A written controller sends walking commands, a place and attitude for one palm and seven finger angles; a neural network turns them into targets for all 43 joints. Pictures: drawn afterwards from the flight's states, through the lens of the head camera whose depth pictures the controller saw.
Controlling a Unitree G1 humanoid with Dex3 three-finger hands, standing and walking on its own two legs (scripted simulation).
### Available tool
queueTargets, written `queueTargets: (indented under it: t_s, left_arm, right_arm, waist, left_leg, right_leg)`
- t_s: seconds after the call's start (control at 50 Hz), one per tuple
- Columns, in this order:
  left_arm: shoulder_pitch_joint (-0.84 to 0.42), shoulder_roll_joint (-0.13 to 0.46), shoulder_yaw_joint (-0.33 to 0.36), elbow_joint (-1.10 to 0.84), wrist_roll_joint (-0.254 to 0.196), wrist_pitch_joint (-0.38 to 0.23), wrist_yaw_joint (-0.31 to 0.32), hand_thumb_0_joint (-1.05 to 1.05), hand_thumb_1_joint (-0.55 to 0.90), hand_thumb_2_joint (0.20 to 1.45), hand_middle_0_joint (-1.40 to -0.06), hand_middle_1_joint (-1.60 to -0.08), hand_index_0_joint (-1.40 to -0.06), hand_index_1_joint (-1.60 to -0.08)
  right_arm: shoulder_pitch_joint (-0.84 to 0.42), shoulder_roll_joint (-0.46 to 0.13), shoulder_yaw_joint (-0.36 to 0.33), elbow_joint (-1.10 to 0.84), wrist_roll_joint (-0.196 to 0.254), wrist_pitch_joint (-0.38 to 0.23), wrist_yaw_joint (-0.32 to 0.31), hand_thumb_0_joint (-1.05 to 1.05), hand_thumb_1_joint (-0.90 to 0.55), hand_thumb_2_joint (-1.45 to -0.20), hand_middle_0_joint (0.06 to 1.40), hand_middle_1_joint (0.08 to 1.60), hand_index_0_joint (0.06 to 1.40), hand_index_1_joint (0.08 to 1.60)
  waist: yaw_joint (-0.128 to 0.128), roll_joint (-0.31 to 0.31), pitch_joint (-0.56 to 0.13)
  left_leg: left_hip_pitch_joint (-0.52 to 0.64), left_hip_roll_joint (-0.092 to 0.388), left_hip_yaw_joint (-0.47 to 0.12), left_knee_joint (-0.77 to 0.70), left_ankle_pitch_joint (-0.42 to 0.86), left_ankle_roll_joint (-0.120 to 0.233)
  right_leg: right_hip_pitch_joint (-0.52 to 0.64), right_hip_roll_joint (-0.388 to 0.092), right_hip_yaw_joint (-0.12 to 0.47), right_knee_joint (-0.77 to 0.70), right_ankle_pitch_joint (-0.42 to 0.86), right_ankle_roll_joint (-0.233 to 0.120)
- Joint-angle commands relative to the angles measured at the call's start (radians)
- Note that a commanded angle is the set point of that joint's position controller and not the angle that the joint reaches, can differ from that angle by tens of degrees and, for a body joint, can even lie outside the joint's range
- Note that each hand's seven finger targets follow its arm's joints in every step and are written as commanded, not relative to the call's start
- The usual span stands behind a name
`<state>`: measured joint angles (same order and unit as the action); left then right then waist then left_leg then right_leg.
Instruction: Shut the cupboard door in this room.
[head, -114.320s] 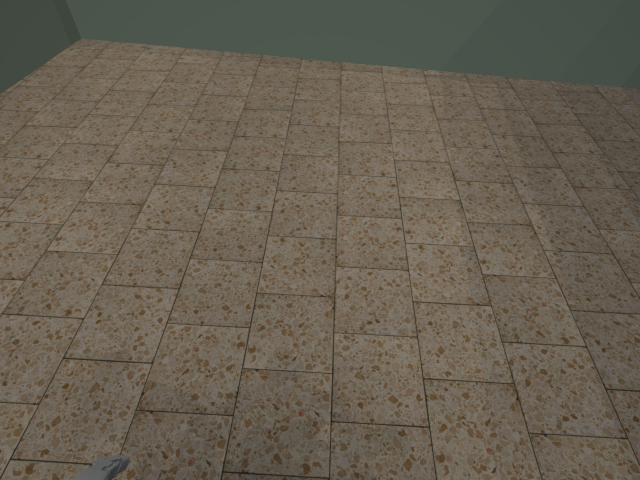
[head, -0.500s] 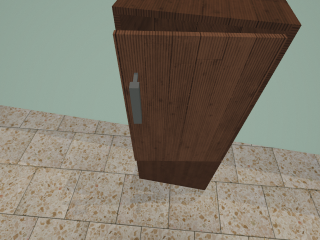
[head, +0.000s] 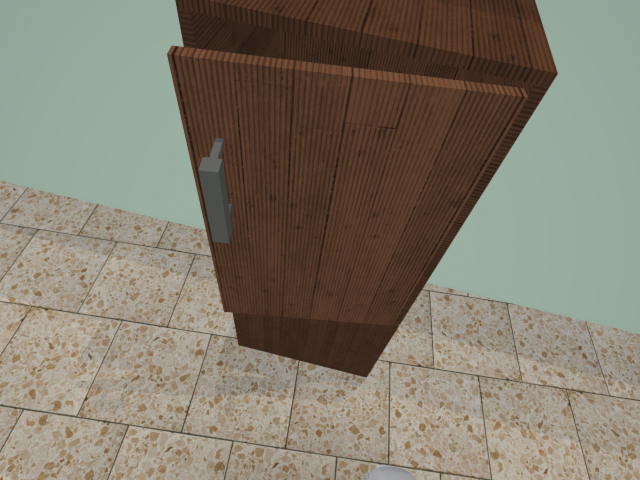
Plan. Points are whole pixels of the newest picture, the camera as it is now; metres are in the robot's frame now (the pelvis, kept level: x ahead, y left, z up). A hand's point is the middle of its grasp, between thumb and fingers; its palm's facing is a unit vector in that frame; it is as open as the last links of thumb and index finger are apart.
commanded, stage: come to a stop and stand still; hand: left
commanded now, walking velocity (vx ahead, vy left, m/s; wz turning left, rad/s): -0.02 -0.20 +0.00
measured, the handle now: (220, 192) +0.44 +0.17 +0.08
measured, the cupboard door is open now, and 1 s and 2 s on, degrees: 10 10 10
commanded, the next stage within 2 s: look again from close up in 1.10 s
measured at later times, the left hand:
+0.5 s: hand out of the picture +0.01 +0.13 -0.18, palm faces +0.05 -0.97 -0.24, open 7.4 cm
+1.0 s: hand out of the picture +0.02 +0.21 -0.17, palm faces -0.02 -0.96 -0.29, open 7.4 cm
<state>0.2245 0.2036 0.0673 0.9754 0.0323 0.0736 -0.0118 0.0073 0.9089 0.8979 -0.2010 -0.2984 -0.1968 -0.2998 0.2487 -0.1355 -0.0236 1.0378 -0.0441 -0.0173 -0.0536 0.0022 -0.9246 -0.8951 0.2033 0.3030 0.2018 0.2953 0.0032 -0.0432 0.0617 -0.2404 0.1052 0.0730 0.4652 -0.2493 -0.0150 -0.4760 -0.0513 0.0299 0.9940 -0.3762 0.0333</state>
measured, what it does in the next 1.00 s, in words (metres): steps on the spot: right foot, then left foot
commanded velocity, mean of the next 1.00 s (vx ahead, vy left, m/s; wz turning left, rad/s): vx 0.01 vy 0.11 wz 0.00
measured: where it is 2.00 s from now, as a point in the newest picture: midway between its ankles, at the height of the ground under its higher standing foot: outside the picture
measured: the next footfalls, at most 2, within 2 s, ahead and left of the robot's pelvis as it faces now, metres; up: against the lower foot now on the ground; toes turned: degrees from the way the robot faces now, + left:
right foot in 0.12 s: +0.04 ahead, -0.19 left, +0.00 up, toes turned +2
left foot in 0.58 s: +0.05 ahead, +0.06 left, +0.00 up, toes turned +3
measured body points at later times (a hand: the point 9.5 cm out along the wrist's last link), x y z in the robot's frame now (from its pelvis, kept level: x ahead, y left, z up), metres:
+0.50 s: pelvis -0.01 -0.07 +0.00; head +0.03 -0.05 +0.44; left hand +0.01 +0.18 -0.16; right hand +0.08 -0.31 -0.15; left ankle +0.01 +0.05 -0.70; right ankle +0.00 -0.20 -0.74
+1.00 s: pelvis +0.00 +0.01 -0.01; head +0.01 -0.01 +0.44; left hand +0.02 +0.26 -0.15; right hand +0.06 -0.22 -0.16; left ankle +0.01 +0.06 -0.74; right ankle +0.00 -0.19 -0.74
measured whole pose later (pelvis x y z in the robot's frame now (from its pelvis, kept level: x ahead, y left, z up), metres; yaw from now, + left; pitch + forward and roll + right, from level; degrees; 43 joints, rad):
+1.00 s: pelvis +0.00 +0.01 -0.01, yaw -1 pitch +0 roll +1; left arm 0.29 0.20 -0.01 1.00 0.03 0.00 0.03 0.01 0.90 0.90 -0.20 -0.30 -0.20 -0.30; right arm 0.24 -0.20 0.00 0.93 -0.02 -0.01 -0.01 -0.01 -0.93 -0.90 0.20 0.30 0.20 0.30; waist 0.02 0.03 0.02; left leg -0.25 -0.08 0.11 0.48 -0.24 0.10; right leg -0.26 -0.11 0.12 0.52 -0.28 0.00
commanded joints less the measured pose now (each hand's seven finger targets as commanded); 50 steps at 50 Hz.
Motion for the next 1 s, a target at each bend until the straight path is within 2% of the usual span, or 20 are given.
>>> queueTargets:
  t_s: [0.0, 0.06, 0.08, 0.1, 0.12, 0.14, 0.18, 0.22, 0.26, 0.36, 0.44, 0.5, 0.52, 0.54, 0.56, 0.58, 0.6, 0.66, 0.72, 0.98]
  left_arm:
    - [-0.015, 0.013, -0.002, -0.060, -0.012, -0.017, -0.009, 0.000, 0.900, 0.900, -0.200, -0.300, -0.200, -0.300]
    - [0.095, 0.036, 0.004, -0.019, -0.011, -0.054, -0.008, 0.000, 0.900, 0.900, -0.200, -0.300, -0.200, -0.300]
    - [0.166, 0.097, 0.011, 0.010, -0.007, -0.075, 0.003, 0.000, 0.900, 0.900, -0.200, -0.300, -0.200, -0.300]
    - [0.192, 0.187, 0.021, 0.031, -0.002, -0.087, 0.022, 0.000, 0.900, 0.900, -0.200, -0.300, -0.200, -0.300]
    - [0.189, 0.183, 0.001, 0.018, -0.011, -0.088, 0.028, 0.000, 0.900, 0.900, -0.200, -0.300, -0.200, -0.300]
    - [0.130, 0.174, -0.009, 0.002, -0.003, -0.086, 0.025, 0.000, 0.900, 0.900, -0.200, -0.300, -0.200, -0.300]
    - [0.080, 0.158, 0.000, 0.000, 0.000, -0.099, 0.038, 0.000, 0.900, 0.900, -0.200, -0.300, -0.200, -0.300]
    - [0.080, 0.139, -0.006, -0.009, -0.003, -0.096, 0.044, 0.000, 0.900, 0.900, -0.200, -0.300, -0.200, -0.300]
    - [0.102, 0.162, 0.011, -0.013, -0.001, -0.089, 0.051, 0.000, 0.900, 0.900, -0.200, -0.300, -0.200, -0.300]
    - [0.120, 0.177, 0.021, -0.021, 0.003, -0.083, 0.067, 0.000, 0.900, 0.900, -0.200, -0.300, -0.200, -0.300]
    - [0.080, 0.191, 0.021, -0.039, 0.011, -0.073, 0.062, 0.000, 0.900, 0.900, -0.200, -0.300, -0.200, -0.300]
    - [0.031, 0.170, 0.015, -0.050, 0.002, -0.058, 0.052, 0.000, 0.900, 0.900, -0.200, -0.300, -0.200, -0.300]
    - [0.100, 0.146, -0.015, -0.017, -0.008, -0.089, 0.092, 0.000, 0.900, 0.900, -0.200, -0.300, -0.200, -0.300]
    - [0.072, 0.184, -0.015, -0.063, -0.007, -0.087, 0.082, 0.000, 0.900, 0.900, -0.200, -0.300, -0.200, -0.300]
    - [0.090, 0.131, -0.017, -0.065, -0.006, -0.077, 0.073, 0.000, 0.900, 0.900, -0.200, -0.300, -0.200, -0.300]
    - [0.113, 0.108, -0.018, -0.059, -0.009, -0.078, 0.070, 0.000, 0.900, 0.900, -0.200, -0.300, -0.200, -0.300]
    - [0.093, 0.099, -0.027, -0.049, -0.005, -0.069, 0.065, 0.000, 0.900, 0.900, -0.200, -0.300, -0.200, -0.300]
    - [0.105, 0.079, -0.040, -0.031, 0.004, -0.062, 0.047, 0.000, 0.900, 0.900, -0.200, -0.300, -0.200, -0.300]
    - [0.118, 0.080, -0.049, -0.026, -0.003, -0.067, 0.045, 0.000, 0.900, 0.900, -0.200, -0.300, -0.200, -0.300]
    - [0.111, 0.104, -0.056, -0.001, -0.013, -0.087, 0.050, 0.000, 0.900, 0.900, -0.200, -0.300, -0.200, -0.300]
  right_arm:
    - [0.085, -0.246, -0.077, -0.025, -0.001, 0.014, -0.001, 0.000, -0.900, -0.900, 0.200, 0.300, 0.200, 0.300]
    - [0.034, -0.234, -0.078, -0.047, 0.005, 0.024, 0.009, 0.000, -0.900, -0.900, 0.200, 0.300, 0.200, 0.300]
    - [0.047, -0.168, -0.063, -0.053, 0.016, 0.021, 0.018, 0.000, -0.900, -0.900, 0.200, 0.300, 0.200, 0.300]
    - [0.033, -0.065, -0.036, -0.084, 0.024, 0.023, 0.020, 0.000, -0.900, -0.900, 0.200, 0.300, 0.200, 0.300]
    - [0.040, -0.088, -0.032, -0.093, 0.029, 0.035, 0.020, 0.000, -0.900, -0.900, 0.200, 0.300, 0.200, 0.300]
    - [0.050, -0.077, -0.034, -0.085, 0.030, 0.031, 0.031, 0.000, -0.900, -0.900, 0.200, 0.300, 0.200, 0.300]
    - [0.014, -0.100, -0.037, -0.072, 0.030, 0.036, 0.031, 0.000, -0.900, -0.900, 0.200, 0.300, 0.200, 0.300]
    - [0.015, -0.118, -0.041, -0.063, 0.034, 0.039, 0.040, 0.000, -0.900, -0.900, 0.200, 0.300, 0.200, 0.300]
    - [-0.014, -0.124, -0.042, -0.076, 0.034, 0.047, 0.049, 0.000, -0.900, -0.900, 0.200, 0.300, 0.200, 0.300]
    - [-0.067, -0.131, -0.043, -0.125, 0.029, 0.066, 0.060, 0.000, -0.900, -0.900, 0.200, 0.300, 0.200, 0.300]
    - [-0.074, -0.100, -0.039, -0.143, 0.038, 0.055, 0.062, 0.000, -0.900, -0.900, 0.200, 0.300, 0.200, 0.300]
    - [0.047, -0.092, -0.035, -0.096, 0.042, 0.033, 0.052, 0.000, -0.900, -0.900, 0.200, 0.300, 0.200, 0.300]
    - [0.011, -0.190, -0.037, -0.158, 0.034, 0.019, 0.052, 0.000, -0.900, -0.900, 0.200, 0.300, 0.200, 0.300]
    - [0.017, -0.155, -0.036, -0.195, 0.029, 0.016, 0.057, 0.000, -0.900, -0.900, 0.200, 0.300, 0.200, 0.300]
    - [-0.003, -0.205, -0.039, -0.207, 0.018, 0.012, 0.058, 0.000, -0.900, -0.900, 0.200, 0.300, 0.200, 0.300]
    - [-0.020, -0.229, -0.040, -0.221, 0.016, 0.024, 0.048, 0.000, -0.900, -0.900, 0.200, 0.300, 0.200, 0.300]
    - [-0.032, -0.213, -0.034, -0.234, 0.016, 0.026, 0.046, 0.000, -0.900, -0.900, 0.200, 0.300, 0.200, 0.300]
    - [-0.062, -0.198, -0.023, -0.246, 0.020, 0.025, 0.045, 0.000, -0.900, -0.900, 0.200, 0.300, 0.200, 0.300]
    - [-0.041, -0.207, -0.023, -0.237, 0.024, 0.018, 0.046, 0.000, -0.900, -0.900, 0.200, 0.300, 0.200, 0.300]
    - [0.004, -0.187, -0.007, -0.148, 0.026, -0.019, 0.038, 0.000, -0.900, -0.900, 0.200, 0.300, 0.200, 0.300]
  waist:
    - [-0.044, 0.284, -0.052]
    - [0.013, 0.227, -0.104]
    - [0.040, 0.034, -0.146]
    - [0.050, -0.310, -0.144]
    - [0.055, -0.250, -0.184]
    - [0.029, -0.165, -0.123]
    - [0.027, -0.295, -0.061]
    - [0.027, -0.210, -0.052]
    - [0.046, -0.119, -0.057]
    - [0.055, -0.105, -0.045]
    - [0.041, -0.150, -0.048]
    - [-0.014, -0.116, -0.061]
    - [-0.031, 0.228, -0.170]
    - [-0.035, 0.293, -0.177]
    - [-0.009, 0.431, -0.169]
    - [0.006, 0.343, -0.120]
    - [0.002, 0.315, -0.069]
    - [0.022, 0.182, 0.038]
    - [0.017, 0.044, 0.018]
    - [0.009, 0.048, -0.084]
  left_leg:
    - [0.060, 0.192, -0.111, -0.086, 0.422, 0.139]
    - [-0.012, 0.091, -0.059, 0.075, 0.208, 0.056]
    - [-0.126, 0.014, -0.017, 0.206, -0.043, 0.013]
    - [-0.289, -0.090, 0.027, 0.363, -0.386, -0.025]
    - [-0.225, -0.058, -0.093, 0.402, -0.393, -0.003]
    - [-0.217, -0.057, -0.082, 0.423, -0.342, 0.002]
    - [-0.296, -0.065, -0.076, 0.517, -0.298, -0.007]
    - [-0.295, -0.074, -0.070, 0.536, -0.216, -0.019]
    - [-0.307, -0.095, -0.054, 0.555, -0.190, -0.027]
    - [-0.334, -0.088, -0.085, 0.550, -0.143, -0.033]
    - [-0.165, -0.102, -0.058, 0.310, -0.143, -0.019]
    - [0.132, -0.135, -0.013, 0.003, 0.049, -0.007]
    - [0.117, -0.059, 0.000, 0.085, 0.021, -0.018]
    - [0.052, -0.040, -0.063, 0.005, 0.007, 0.004]
    - [0.036, 0.051, -0.185, -0.040, 0.153, 0.050]
    - [-0.001, 0.100, -0.193, -0.017, 0.225, 0.108]
    - [-0.058, 0.071, -0.203, -0.054, 0.166, 0.114]
    - [-0.184, 0.045, -0.237, -0.136, -0.062, 0.108]
    - [-0.142, 0.028, -0.250, -0.176, -0.223, 0.086]
    - [0.062, 0.000, -0.169, -0.144, 0.163, 0.065]
  right_leg:
    - [0.063, 0.021, -0.103, -0.231, -0.047, 0.009]
    - [0.291, 0.049, -0.141, -0.556, 0.143, -0.001]
    - [0.441, -0.058, -0.024, -0.637, 0.291, -0.010]
    - [0.475, -0.273, 0.214, -0.662, 0.536, -0.041]
    - [0.413, -0.318, 0.239, -0.671, 0.569, -0.082]
    - [0.339, -0.303, 0.200, -0.682, 0.423, -0.130]
    - [0.361, -0.281, 0.261, -0.630, 0.657, -0.159]
    - [0.375, -0.263, 0.179, -0.610, 0.736, -0.171]
    - [0.390, -0.288, 0.187, -0.617, 0.690, -0.193]
    - [0.374, -0.327, 0.204, -0.657, 0.492, -0.225]
    - [0.263, -0.296, 0.173, -0.642, 0.391, -0.206]
    - [0.098, -0.178, 0.093, -0.549, 0.218, -0.121]
    - [0.238, -0.149, 0.102, -0.499, 0.380, -0.106]
    - [0.231, -0.107, 0.027, -0.392, 0.173, -0.095]
    - [0.169, -0.019, -0.059, -0.307, 0.002, -0.066]
    - [0.139, 0.014, -0.072, -0.311, -0.082, -0.053]
    - [0.150, 0.024, -0.091, -0.315, -0.097, -0.051]
    - [0.185, 0.028, -0.073, -0.345, -0.003, -0.053]
    - [0.183, 0.020, -0.023, -0.420, 0.024, -0.053]
    - [0.216, -0.025, 0.058, -0.509, 0.191, -0.054]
